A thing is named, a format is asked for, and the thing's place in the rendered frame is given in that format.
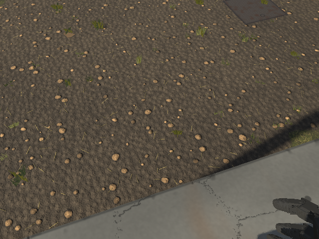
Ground right robot hand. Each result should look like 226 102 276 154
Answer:
266 197 319 239

